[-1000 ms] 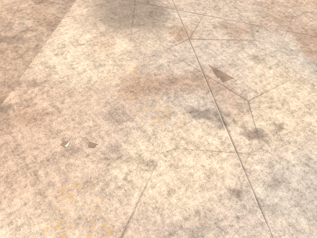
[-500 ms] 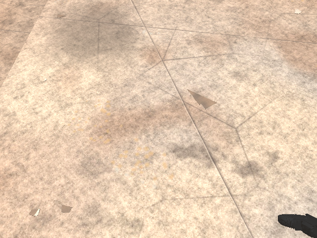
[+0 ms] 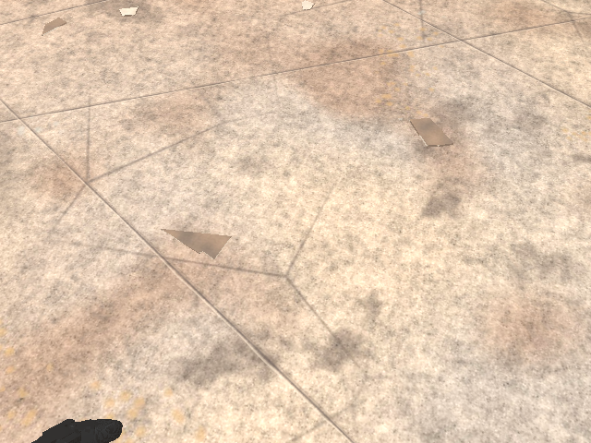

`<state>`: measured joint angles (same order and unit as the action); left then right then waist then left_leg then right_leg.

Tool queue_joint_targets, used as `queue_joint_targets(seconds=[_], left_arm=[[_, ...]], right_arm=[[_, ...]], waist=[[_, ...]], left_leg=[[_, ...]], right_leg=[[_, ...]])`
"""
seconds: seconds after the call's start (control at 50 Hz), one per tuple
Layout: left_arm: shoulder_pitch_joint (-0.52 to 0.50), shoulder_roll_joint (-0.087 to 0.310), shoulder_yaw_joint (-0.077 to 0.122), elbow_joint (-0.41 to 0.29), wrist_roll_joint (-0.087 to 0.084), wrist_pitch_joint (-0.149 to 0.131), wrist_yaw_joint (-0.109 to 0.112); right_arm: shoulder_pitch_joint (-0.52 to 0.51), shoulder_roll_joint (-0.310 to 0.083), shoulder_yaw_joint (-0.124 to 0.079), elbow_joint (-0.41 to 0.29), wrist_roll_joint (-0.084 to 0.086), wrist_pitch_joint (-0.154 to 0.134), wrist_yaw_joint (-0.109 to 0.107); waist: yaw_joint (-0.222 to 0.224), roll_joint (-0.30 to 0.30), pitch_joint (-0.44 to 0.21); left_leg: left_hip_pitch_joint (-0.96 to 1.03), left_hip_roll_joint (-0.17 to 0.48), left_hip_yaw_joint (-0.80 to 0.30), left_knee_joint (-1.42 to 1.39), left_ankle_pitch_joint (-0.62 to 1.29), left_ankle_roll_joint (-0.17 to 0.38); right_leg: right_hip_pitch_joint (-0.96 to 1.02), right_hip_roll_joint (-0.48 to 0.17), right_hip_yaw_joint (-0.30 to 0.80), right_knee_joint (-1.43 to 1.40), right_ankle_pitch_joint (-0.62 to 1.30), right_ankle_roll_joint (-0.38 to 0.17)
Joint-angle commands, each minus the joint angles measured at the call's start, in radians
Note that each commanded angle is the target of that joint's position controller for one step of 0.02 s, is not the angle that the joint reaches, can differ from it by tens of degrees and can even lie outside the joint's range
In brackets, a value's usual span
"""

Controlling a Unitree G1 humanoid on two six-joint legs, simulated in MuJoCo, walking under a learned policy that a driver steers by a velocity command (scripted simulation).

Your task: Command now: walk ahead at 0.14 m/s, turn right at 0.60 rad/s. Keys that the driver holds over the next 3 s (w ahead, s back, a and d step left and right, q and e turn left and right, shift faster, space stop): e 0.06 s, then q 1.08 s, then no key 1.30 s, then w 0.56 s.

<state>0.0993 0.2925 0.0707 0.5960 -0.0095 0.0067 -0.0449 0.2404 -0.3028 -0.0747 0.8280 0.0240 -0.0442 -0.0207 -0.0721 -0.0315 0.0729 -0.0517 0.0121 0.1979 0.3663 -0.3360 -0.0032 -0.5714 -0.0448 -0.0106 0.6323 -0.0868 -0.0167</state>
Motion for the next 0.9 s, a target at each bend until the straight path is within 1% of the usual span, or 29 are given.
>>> queue_joint_targets(seconds=[0.02,0.04,0.06,0.08,0.1,0.12,0.14,0.16,0.2,0.26,0.32,0.38,0.42,0.44,0.46,0.48,0.5,0.52,0.56,0.6,0.66,0.74,0.78,0.8,0.82,0.84,0.86,0.88,0.9], left_arm=[[0.133,0.128,0.057,-0.049,0.005,-0.007,-0.005],[0.228,0.184,0.081,-0.026,0.007,-0.007,0.013],[0.249,0.284,0.095,-0.041,0.009,-0.002,0.040],[0.191,0.277,0.075,-0.093,0.027,-0.012,0.036],[0.156,0.182,0.051,-0.102,0.022,-0.015,0.029],[0.112,0.128,0.029,-0.086,0.014,-0.021,0.030],[0.083,0.086,0.013,-0.070,0.009,-0.023,0.030],[0.047,0.068,0.004,-0.057,0.013,-0.022,0.033],[-0.001,0.071,0.002,-0.033,0.040,-0.026,0.036],[-0.003,0.081,0.006,0.007,0.050,-0.032,0.046],[-0.011,0.127,0.020,0.028,0.039,-0.015,0.063],[-0.023,0.126,0.023,0.045,0.021,0.000,0.076],[-0.019,0.114,0.026,0.061,0.004,0.007,0.083],[0.008,0.094,0.025,0.072,0.000,0.008,0.086],[0.035,0.049,0.020,0.054,0.021,0.004,0.087],[-0.079,0.049,0.018,0.024,0.025,0.002,0.092],[-0.123,0.074,0.029,0.014,0.019,0.003,0.093],[-0.089,0.076,0.037,0.029,0.012,0.007,0.090],[-0.044,0.078,0.043,0.053,0.015,0.012,0.093],[-0.055,0.048,0.034,0.052,0.011,0.004,0.093],[-0.078,0.031,0.023,0.050,-0.002,-0.009,0.082],[-0.031,0.067,0.030,0.066,-0.011,-0.017,0.064],[0.039,0.078,0.038,0.092,-0.008,-0.025,0.056],[0.068,0.109,0.049,0.103,-0.001,-0.025,0.057],[0.086,0.179,0.062,0.095,0.019,-0.020,0.067],[0.062,0.225,0.069,0.090,0.054,-0.016,0.061],[0.032,0.176,0.054,0.069,0.056,-0.024,0.063],[-0.022,0.121,0.039,0.062,0.046,-0.030,0.068],[-0.059,0.105,0.033,0.055,0.033,-0.031,0.071]], right_arm=[[-0.084,-0.183,-0.046,-0.074,0.024,-0.001,-0.009],[-0.041,-0.152,-0.036,-0.070,0.010,-0.002,-0.005],[0.024,-0.059,-0.004,-0.098,-0.060,-0.005,0.005],[0.077,-0.081,0.012,-0.106,-0.051,-0.008,0.020],[0.003,-0.162,-0.009,-0.087,-0.016,-0.001,0.028],[-0.041,-0.148,-0.004,-0.097,-0.002,0.008,0.026],[-0.048,-0.116,0.003,-0.078,-0.010,0.021,0.016],[-0.048,-0.114,0.003,-0.073,-0.017,0.035,0.008],[0.011,-0.080,0.012,-0.042,-0.017,0.056,0.004],[-0.001,-0.062,0.025,-0.029,-0.019,0.061,-0.001],[-0.049,-0.110,0.010,-0.051,-0.014,0.071,-0.003],[-0.052,-0.098,0.005,-0.059,-0.017,0.076,0.001],[-0.016,-0.089,0.004,-0.051,-0.027,0.075,0.010],[-0.012,-0.127,-0.005,-0.060,-0.035,0.074,0.012],[-0.016,-0.217,-0.026,-0.072,-0.032,0.071,0.002],[-0.017,-0.229,-0.032,-0.081,-0.038,0.065,0.003],[0.016,-0.206,-0.028,-0.083,-0.059,0.048,0.002],[-0.007,-0.197,-0.028,-0.085,-0.053,0.033,-0.001],[-0.074,-0.174,-0.028,-0.105,-0.017,0.027,-0.008],[-0.068,-0.158,-0.027,-0.106,-0.007,0.042,-0.016],[-0.044,-0.174,-0.041,-0.111,-0.007,0.063,-0.026],[-0.078,-0.189,-0.050,-0.134,-0.003,0.080,-0.019],[-0.120,-0.178,-0.046,-0.149,0.012,0.087,-0.020],[-0.107,-0.152,-0.039,-0.154,0.009,0.088,-0.024],[-0.066,-0.091,-0.022,-0.157,-0.011,0.087,-0.020],[-0.049,-0.108,-0.031,-0.184,-0.007,0.074,-0.017],[-0.038,-0.185,-0.053,-0.168,-0.015,0.067,-0.015],[-0.031,-0.213,-0.069,-0.148,-0.005,0.071,-0.012],[-0.012,-0.195,-0.070,-0.125,-0.005,0.084,-0.017]], waist=[[0.122,0.107,-0.155],[0.159,0.028,-0.209],[0.102,-0.237,-0.291],[0.088,-0.260,-0.485],[0.140,-0.084,-0.452],[0.119,-0.048,-0.352],[0.095,0.019,-0.292],[0.069,-0.004,-0.253],[0.028,-0.064,-0.224],[0.052,-0.083,-0.221],[0.071,-0.091,-0.177],[0.061,-0.082,-0.132],[0.039,-0.062,-0.122],[0.045,0.018,-0.100],[0.102,0.250,-0.098],[0.028,0.340,-0.050],[-0.002,0.296,-0.064],[0.027,0.228,-0.088],[0.063,0.151,-0.115],[0.062,0.148,-0.151],[0.038,0.174,-0.184],[0.045,0.220,-0.176],[0.091,0.211,-0.167],[0.089,0.172,-0.178],[0.062,-0.038,-0.206],[0.041,-0.247,-0.162],[0.048,-0.162,-0.149],[0.028,-0.103,-0.120],[0.015,-0.077,-0.099]], left_leg=[[0.006,0.217,-0.052,0.209,0.829,0.098],[-0.089,0.150,-0.026,0.410,0.696,0.045],[-0.400,0.044,-0.017,0.746,-0.092,-0.026],[-0.573,-0.062,-0.207,1.000,-0.409,-0.052],[-0.595,0.004,-0.280,1.019,-0.313,-0.047],[-0.608,0.046,-0.266,0.959,-0.249,-0.039],[-0.576,0.084,-0.270,0.861,-0.215,-0.045],[-0.498,0.102,-0.270,0.773,-0.182,-0.054],[-0.325,0.083,-0.231,0.644,-0.123,-0.073],[-0.235,0.077,-0.220,0.461,-0.032,-0.076],[-0.254,0.059,-0.194,0.430,-0.010,-0.055],[-0.261,0.044,-0.164,0.359,-0.005,-0.018],[-0.210,0.031,-0.159,0.221,0.092,0.024],[-0.199,0.081,-0.256,0.108,0.233,0.068],[-0.170,0.240,-0.499,0.021,0.394,0.164],[-0.176,0.326,-0.670,-0.069,0.383,0.281],[-0.138,0.340,-0.700,-0.086,0.416,0.318],[-0.108,0.307,-0.642,-0.056,0.462,0.292],[-0.062,0.251,-0.555,-0.005,0.546,0.227],[-0.032,0.208,-0.519,0.020,0.613,0.208],[-0.004,0.186,-0.528,0.043,0.589,0.204],[-0.076,0.174,-0.608,0.037,0.520,0.207],[-0.126,0.129,-0.621,0.070,0.417,0.163],[-0.204,0.090,-0.600,0.114,0.282,0.118],[-0.349,-0.012,-0.482,0.330,-0.007,0.057],[-0.531,-0.121,-0.342,0.513,-0.325,0.001],[-0.541,-0.048,-0.366,0.713,-0.309,-0.030],[-0.544,-0.036,-0.362,0.786,-0.239,-0.041],[-0.550,-0.027,-0.347,0.813,-0.179,-0.058]], right_leg=[[0.248,0.070,-0.056,-0.129,0.011,-0.065],[0.430,0.069,-0.009,-0.199,0.223,-0.110],[0.705,-0.187,0.320,-0.107,0.750,-0.227],[0.825,-0.387,0.674,-0.184,0.619,-0.440],[0.746,-0.331,0.548,-0.224,0.509,-0.388],[0.652,-0.281,0.420,-0.219,0.441,-0.321],[0.549,-0.230,0.348,-0.233,0.365,-0.268],[0.437,-0.201,0.296,-0.255,0.318,-0.244],[0.273,-0.152,0.189,-0.298,0.308,-0.230],[0.259,-0.157,0.143,-0.318,0.205,-0.229],[0.265,-0.196,0.173,-0.340,-0.028,-0.228],[0.283,-0.209,0.169,-0.320,-0.116,-0.201],[0.286,-0.181,0.123,-0.253,-0.101,-0.148],[0.265,-0.129,0.063,-0.151,-0.124,-0.084],[0.169,0.019,-0.082,0.058,-0.225,0.008],[0.041,0.124,-0.060,0.169,-0.385,0.039],[-0.025,0.112,0.028,0.370,-0.514,0.044],[-0.046,0.094,0.069,0.458,-0.494,0.044],[-0.060,0.067,0.092,0.447,-0.404,0.060],[-0.019,0.077,0.071,0.355,-0.352,0.080],[0.059,0.089,0.070,0.168,-0.305,0.092],[0.207,0.110,0.064,-0.028,-0.268,0.083],[0.332,0.110,0.046,-0.249,-0.107,0.060],[0.443,0.043,0.082,-0.300,-0.028,0.032],[0.564,-0.174,0.279,-0.314,0.109,-0.048],[0.512,-0.353,0.507,-0.338,0.258,-0.225],[0.472,-0.382,0.500,-0.349,0.241,-0.285],[0.444,-0.315,0.389,-0.337,0.199,-0.246],[0.435,-0.248,0.293,-0.330,0.144,-0.198]])
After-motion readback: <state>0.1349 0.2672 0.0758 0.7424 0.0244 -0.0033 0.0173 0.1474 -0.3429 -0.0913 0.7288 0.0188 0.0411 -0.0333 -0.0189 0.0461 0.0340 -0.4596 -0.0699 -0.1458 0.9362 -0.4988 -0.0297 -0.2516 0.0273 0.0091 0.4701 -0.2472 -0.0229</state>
